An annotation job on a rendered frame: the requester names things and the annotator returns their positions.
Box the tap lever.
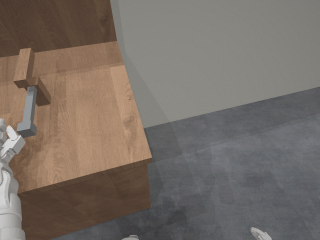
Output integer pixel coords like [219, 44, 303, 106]
[17, 86, 37, 138]

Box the right robot hand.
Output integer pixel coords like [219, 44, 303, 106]
[250, 227, 272, 240]

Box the counter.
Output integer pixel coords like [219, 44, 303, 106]
[0, 0, 153, 240]

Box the robot left shin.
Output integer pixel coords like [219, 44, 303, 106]
[129, 235, 139, 239]

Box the left robot forearm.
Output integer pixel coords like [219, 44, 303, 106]
[0, 162, 26, 240]

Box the left robot hand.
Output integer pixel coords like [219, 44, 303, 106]
[0, 118, 26, 166]

